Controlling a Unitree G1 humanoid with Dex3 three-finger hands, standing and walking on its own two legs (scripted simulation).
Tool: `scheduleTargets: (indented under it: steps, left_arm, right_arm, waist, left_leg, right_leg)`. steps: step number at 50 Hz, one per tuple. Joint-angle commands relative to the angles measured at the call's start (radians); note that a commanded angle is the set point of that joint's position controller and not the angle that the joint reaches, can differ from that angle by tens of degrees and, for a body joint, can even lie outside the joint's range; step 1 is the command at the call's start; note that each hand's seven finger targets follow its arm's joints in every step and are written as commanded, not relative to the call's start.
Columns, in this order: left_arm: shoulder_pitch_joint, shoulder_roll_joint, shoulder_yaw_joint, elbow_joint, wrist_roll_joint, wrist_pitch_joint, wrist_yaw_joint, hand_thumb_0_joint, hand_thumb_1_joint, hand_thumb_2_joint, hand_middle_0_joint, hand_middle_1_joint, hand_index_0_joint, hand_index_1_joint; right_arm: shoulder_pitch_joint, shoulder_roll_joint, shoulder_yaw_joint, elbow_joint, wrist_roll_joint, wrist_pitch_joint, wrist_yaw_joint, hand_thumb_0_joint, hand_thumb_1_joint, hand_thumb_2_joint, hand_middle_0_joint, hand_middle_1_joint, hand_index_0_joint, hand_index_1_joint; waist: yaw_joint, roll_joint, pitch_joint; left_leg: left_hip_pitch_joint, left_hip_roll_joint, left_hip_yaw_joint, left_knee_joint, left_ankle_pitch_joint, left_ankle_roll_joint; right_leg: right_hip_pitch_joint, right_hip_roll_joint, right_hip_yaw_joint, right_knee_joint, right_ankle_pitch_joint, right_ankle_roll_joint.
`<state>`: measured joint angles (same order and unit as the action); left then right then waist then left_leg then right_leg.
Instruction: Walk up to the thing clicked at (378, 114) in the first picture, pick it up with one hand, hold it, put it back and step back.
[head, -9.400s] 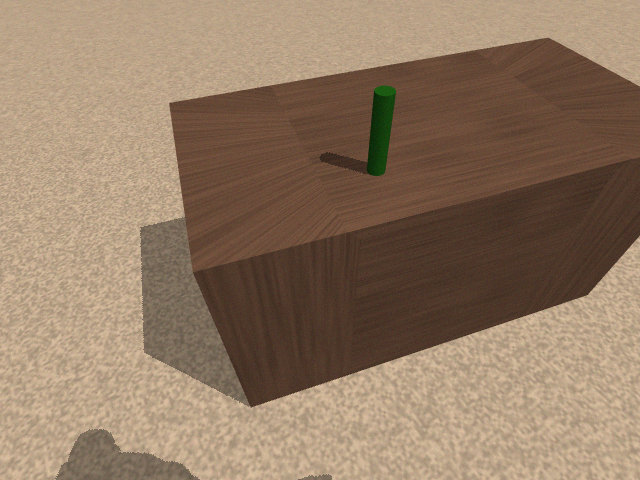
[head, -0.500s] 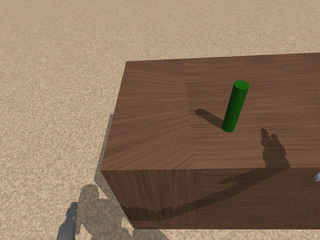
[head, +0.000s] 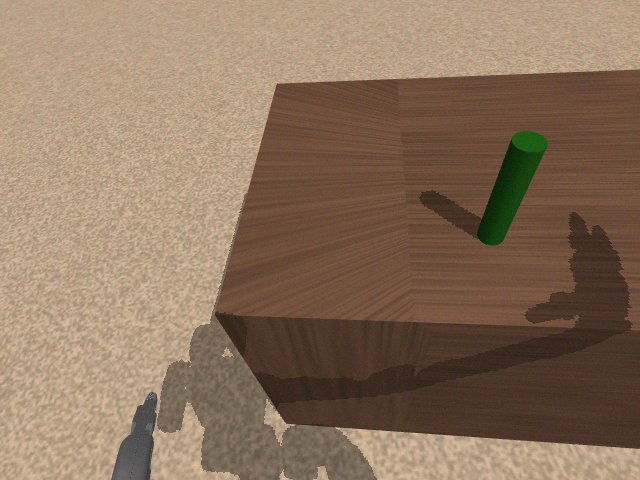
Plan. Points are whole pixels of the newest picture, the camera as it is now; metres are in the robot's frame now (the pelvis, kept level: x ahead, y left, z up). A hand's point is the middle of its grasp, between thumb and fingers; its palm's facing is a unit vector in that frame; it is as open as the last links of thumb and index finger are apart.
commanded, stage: go down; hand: right
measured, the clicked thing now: (507, 194) +0.51 -0.22 +0.04
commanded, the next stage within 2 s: approach in 1.56 s
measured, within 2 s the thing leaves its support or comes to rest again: neither
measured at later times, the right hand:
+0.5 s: hand out of the picture +0.39 -0.39 +0.12, palm faces +0.19 +0.98 +0.02, open 17.6 cm
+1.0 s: hand out of the picture +0.42 -0.40 +0.13, palm faces +0.20 +0.98 +0.02, open 17.5 cm
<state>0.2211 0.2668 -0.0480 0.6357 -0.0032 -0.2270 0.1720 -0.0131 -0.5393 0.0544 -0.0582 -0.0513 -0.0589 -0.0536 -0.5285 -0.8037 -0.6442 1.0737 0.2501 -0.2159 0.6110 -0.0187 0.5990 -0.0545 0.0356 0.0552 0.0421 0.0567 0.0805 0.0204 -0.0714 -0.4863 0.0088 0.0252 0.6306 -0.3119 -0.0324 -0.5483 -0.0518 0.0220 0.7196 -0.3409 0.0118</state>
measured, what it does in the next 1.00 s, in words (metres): stands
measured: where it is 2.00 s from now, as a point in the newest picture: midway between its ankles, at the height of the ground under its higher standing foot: outside the picture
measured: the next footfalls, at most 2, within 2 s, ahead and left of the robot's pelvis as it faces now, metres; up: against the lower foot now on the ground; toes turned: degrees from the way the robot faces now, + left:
none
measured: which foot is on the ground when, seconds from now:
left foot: down 0.00-1.00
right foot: down 0.00-1.00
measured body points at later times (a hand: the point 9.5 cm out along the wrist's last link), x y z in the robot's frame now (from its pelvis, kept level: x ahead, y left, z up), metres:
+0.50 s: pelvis +0.00 -0.01 -0.01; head +0.07 -0.05 +0.43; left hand +0.15 +0.25 -0.06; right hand +0.38 -0.45 +0.12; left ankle +0.00 +0.14 -0.72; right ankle +0.01 -0.12 -0.72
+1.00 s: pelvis +0.00 -0.01 -0.02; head +0.08 -0.05 +0.42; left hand +0.15 +0.26 -0.06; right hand +0.40 -0.45 +0.13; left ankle +0.00 +0.14 -0.72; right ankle +0.01 -0.12 -0.72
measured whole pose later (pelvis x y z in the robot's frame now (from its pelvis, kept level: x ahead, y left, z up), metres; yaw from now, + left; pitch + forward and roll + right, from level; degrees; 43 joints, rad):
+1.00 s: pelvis +0.00 -0.01 -0.02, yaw +0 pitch +15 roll +4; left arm 0.29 0.28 -0.06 0.45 0.02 -0.23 0.14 -0.01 -0.54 0.06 -0.06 -0.05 -0.05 -0.05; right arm -0.76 -0.96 -0.66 1.21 0.16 -0.17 0.60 -0.02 0.55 -0.06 0.05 0.05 0.05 0.05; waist 0.13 0.02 -0.11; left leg -0.65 0.00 0.03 0.75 -0.36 -0.04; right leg -0.73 -0.06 0.04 0.87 -0.41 0.00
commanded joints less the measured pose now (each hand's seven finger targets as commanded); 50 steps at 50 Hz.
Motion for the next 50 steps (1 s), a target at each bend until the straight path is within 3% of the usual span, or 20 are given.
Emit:
scheduleTargets:
  steps: [1, 4, 8, 9, 10, 11, 13, 16, 19, 24, 25, 26, 27, 29, 30, 37, 44, 47, 48, 50]
  left_arm:
    - [-0.060, 0.168, 0.059, -0.186, -0.003, -0.058, 0.018, 0.000, -0.554, 0.056, -0.055, -0.056, -0.053, -0.058]
    - [-0.032, 0.209, 0.103, -0.194, 0.000, -0.065, 0.023, 0.000, -0.560, 0.062, -0.054, -0.056, -0.050, -0.060]
    - [-0.014, 0.134, 0.043, -0.153, 0.000, -0.062, 0.009, 0.000, -0.566, 0.067, -0.054, -0.054, -0.047, -0.060]
    - [-0.033, 0.147, 0.056, -0.168, -0.002, -0.065, 0.009, 0.000, -0.563, 0.065, -0.053, -0.054, -0.048, -0.059]
    - [0.010, 0.140, 0.053, -0.120, 0.002, -0.060, 0.008, 0.000, -0.564, 0.065, -0.053, -0.054, -0.048, -0.060]
    - [-0.016, 0.152, 0.051, -0.174, 0.002, -0.063, 0.007, 0.000, -0.564, 0.065, -0.053, -0.055, -0.048, -0.060]
    - [0.008, 0.207, 0.101, -0.189, 0.003, -0.064, 0.011, 0.000, -0.561, 0.062, -0.054, -0.054, -0.049, -0.059]
    - [0.010, 0.204, 0.089, -0.254, 0.001, -0.062, 0.006, 0.000, -0.562, 0.061, -0.054, -0.053, -0.049, -0.058]
    - [0.022, 0.162, 0.062, -0.238, 0.000, -0.055, -0.004, 0.000, -0.556, 0.059, -0.053, -0.053, -0.050, -0.056]
    - [0.003, 0.159, 0.056, -0.284, 0.001, -0.059, -0.009, 0.000, -0.549, 0.054, -0.052, -0.053, -0.050, -0.054]
    - [0.045, 0.188, 0.089, -0.233, 0.003, -0.055, -0.005, 0.000, -0.551, 0.056, -0.052, -0.052, -0.050, -0.054]
    - [0.014, 0.184, 0.073, -0.299, 0.004, -0.060, -0.005, 0.000, -0.552, 0.056, -0.051, -0.052, -0.048, -0.054]
    - [0.018, 0.207, 0.102, -0.282, 0.004, -0.059, -0.002, 0.000, -0.552, 0.057, -0.052, -0.053, -0.050, -0.055]
    - [0.020, 0.181, 0.076, -0.268, 0.004, -0.059, -0.003, 0.000, -0.555, 0.060, -0.051, -0.052, -0.048, -0.055]
    - [0.018, 0.153, 0.040, -0.271, 0.006, -0.059, -0.006, 0.000, -0.555, 0.060, -0.050, -0.052, -0.047, -0.055]
    - [0.062, 0.200, 0.084, -0.301, 0.009, -0.053, 0.000, 0.000, -0.558, 0.059, -0.049, -0.050, -0.045, -0.055]
    - [0.073, 0.175, 0.067, -0.309, 0.013, -0.052, -0.010, 0.000, -0.557, 0.060, -0.050, -0.049, -0.046, -0.054]
    - [0.033, 0.184, 0.076, -0.355, 0.012, -0.055, -0.009, 0.000, -0.556, 0.059, -0.049, -0.050, -0.045, -0.054]
    - [0.063, 0.191, 0.079, -0.326, 0.015, -0.053, -0.007, 0.000, -0.563, 0.065, -0.048, -0.048, -0.042, -0.055]
    - [0.049, 0.185, 0.072, -0.326, 0.014, -0.051, -0.008, 0.000, -0.558, 0.061, -0.049, -0.048, -0.043, -0.054]
  right_arm:
    - [-0.347, -0.434, -0.058, -0.217, 0.027, -0.063, 0.003, 0.000, 0.598, -0.052, 0.036, 0.055, 0.041, 0.055]
    - [-0.371, -0.432, -0.055, -0.209, 0.030, -0.061, 0.005, 0.000, 0.579, -0.051, 0.041, 0.053, 0.043, 0.053]
    - [-0.382, -0.417, -0.030, -0.167, 0.012, -0.051, 0.007, 0.000, 0.591, -0.051, 0.040, 0.053, 0.044, 0.053]
    - [-0.378, -0.396, -0.014, -0.164, 0.016, -0.049, 0.010, 0.000, 0.581, -0.052, 0.042, 0.053, 0.045, 0.053]
    - [-0.366, -0.419, -0.026, -0.153, 0.008, -0.042, 0.011, 0.000, 0.594, -0.054, 0.037, 0.054, 0.042, 0.054]
    - [-0.390, -0.413, -0.020, -0.169, 0.010, -0.040, 0.013, 0.000, 0.595, -0.053, 0.038, 0.054, 0.043, 0.054]
    - [-0.394, -0.445, -0.034, -0.168, 0.008, -0.034, 0.011, 0.000, 0.563, -0.054, 0.044, 0.052, 0.045, 0.052]
    - [-0.432, -0.460, -0.048, -0.195, 0.011, -0.035, 0.006, 0.000, 0.548, -0.055, 0.047, 0.051, 0.048, 0.051]
    - [-0.402, -0.470, -0.058, -0.158, 0.000, -0.030, -0.004, 0.000, 0.567, -0.054, 0.044, 0.052, 0.046, 0.052]
    - [-0.443, -0.475, -0.051, -0.162, -0.012, -0.031, -0.011, 0.000, 0.571, -0.051, 0.046, 0.053, 0.047, 0.053]
    - [-0.439, -0.489, -0.056, -0.147, -0.020, -0.026, -0.012, 0.000, 0.566, -0.055, 0.044, 0.054, 0.044, 0.054]
    - [-0.471, -0.492, -0.057, -0.174, -0.018, -0.027, -0.010, 0.000, 0.567, -0.052, 0.046, 0.053, 0.046, 0.053]
    - [-0.473, -0.513, -0.070, -0.173, -0.018, -0.028, -0.012, 0.000, 0.567, -0.053, 0.045, 0.053, 0.045, 0.053]
    - [-0.487, -0.498, -0.057, -0.164, -0.021, -0.030, -0.011, 0.000, 0.569, -0.056, 0.044, 0.054, 0.045, 0.054]
    - [-0.500, -0.493, -0.050, -0.157, -0.024, -0.033, -0.008, 0.000, 0.568, -0.052, 0.048, 0.053, 0.048, 0.053]
    - [-0.518, -0.501, -0.034, -0.109, -0.038, -0.016, 0.000, 0.000, 0.539, -0.051, 0.053, 0.051, 0.051, 0.051]
    - [-0.564, -0.558, -0.063, -0.093, -0.051, -0.020, -0.001, 0.000, 0.558, -0.055, 0.051, 0.054, 0.051, 0.054]
    - [-0.573, -0.548, -0.054, -0.068, -0.061, -0.017, -0.004, 0.000, 0.550, -0.051, 0.053, 0.052, 0.050, 0.051]
    - [-0.620, -0.583, -0.066, -0.134, -0.062, -0.022, -0.004, 0.000, 0.550, -0.049, 0.056, 0.051, 0.053, 0.051]
    - [-0.573, -0.560, -0.050, -0.057, -0.067, -0.012, -0.003, 0.000, 0.528, -0.047, 0.059, 0.049, 0.053, 0.049]
  waist:
    - [-0.011, -0.180, -0.360]
    - [0.015, -0.188, -0.378]
    - [0.005, -0.220, -0.332]
    - [0.011, -0.204, -0.328]
    - [0.010, -0.229, -0.334]
    - [0.019, -0.219, -0.347]
    - [0.023, -0.221, -0.377]
    - [0.013, -0.218, -0.387]
    - [-0.005, -0.225, -0.345]
    - [0.003, -0.222, -0.345]
    - [0.011, -0.243, -0.365]
    - [0.014, -0.234, -0.405]
    - [0.014, -0.248, -0.412]
    - [0.007, -0.258, -0.392]
    - [0.008, -0.256, -0.378]
    - [0.031, -0.256, -0.397]
    - [0.027, -0.247, -0.401]
    - [0.037, -0.230, -0.411]
    - [0.025, -0.275, -0.450]
    - [0.022, -0.275, -0.394]
  left_leg:
    - [0.087, -0.017, -0.003, -0.039, 0.255, 0.036]
    - [0.031, -0.023, 0.007, -0.026, 0.260, 0.035]
    - [-0.007, -0.024, 0.009, -0.012, 0.249, 0.040]
    - [-0.015, -0.029, 0.015, -0.005, 0.242, 0.039]
    - [-0.018, -0.025, 0.008, -0.006, 0.247, 0.040]
    - [-0.024, -0.028, 0.012, -0.003, 0.235, 0.042]
    - [-0.019, -0.030, 0.015, 0.002, 0.241, 0.042]
    - [-0.024, -0.038, 0.026, 0.008, 0.233, 0.043]
    - [-0.018, -0.034, 0.021, 0.009, 0.216, 0.046]
    - [-0.017, -0.030, 0.014, 0.010, 0.184, 0.047]
    - [-0.033, -0.032, 0.014, 0.018, 0.188, 0.048]
    - [-0.022, -0.031, 0.014, 0.020, 0.213, 0.046]
    - [-0.025, -0.031, 0.013, 0.023, 0.216, 0.047]
    - [-0.039, -0.033, 0.016, 0.031, 0.212, 0.049]
    - [-0.050, -0.034, 0.018, 0.031, 0.196, 0.048]
    - [-0.087, -0.042, 0.026, 0.041, 0.192, 0.051]
    - [-0.077, -0.033, 0.016, 0.058, 0.227, 0.047]
    - [-0.071, -0.032, 0.012, 0.059, 0.225, 0.047]
    - [-0.064, -0.032, 0.013, 0.064, 0.219, 0.049]
    - [-0.077, -0.031, 0.014, 0.060, 0.198, 0.051]
  right_leg:
    - [0.223, 0.037, 0.004, -0.066, 0.294, -0.026]
    - [0.261, 0.029, 0.014, -0.042, 0.348, -0.022]
    - [0.220, 0.026, 0.015, -0.024, 0.372, -0.017]
    - [0.223, 0.019, 0.019, -0.024, 0.376, -0.016]
    - [0.220, 0.024, 0.015, -0.019, 0.373, -0.017]
    - [0.218, 0.021, 0.020, -0.022, 0.368, -0.015]
    - [0.235, 0.018, 0.022, -0.017, 0.387, -0.011]
    - [0.262, 0.011, 0.032, -0.011, 0.445, -0.003]
    - [0.202, 0.016, 0.024, -0.008, 0.390, -0.008]
    - [0.165, 0.019, 0.018, -0.018, 0.266, -0.011]
    - [0.179, 0.017, 0.022, -0.015, 0.290, -0.009]
    - [0.204, 0.016, 0.023, -0.003, 0.337, -0.006]
    - [0.205, 0.018, 0.024, 0.004, 0.342, -0.009]
    - [0.202, 0.015, 0.026, 0.009, 0.366, -0.007]
    - [0.188, 0.014, 0.027, 0.011, 0.353, -0.004]
    - [0.213, 0.003, 0.039, 0.018, 0.399, 0.001]
    - [0.163, 0.018, 0.024, 0.048, 0.356, -0.010]
    - [0.148, 0.022, 0.024, 0.052, 0.328, -0.016]
    - [0.163, 0.022, 0.025, 0.044, 0.324, -0.010]
    - [0.145, 0.021, 0.023, 0.039, 0.299, -0.009]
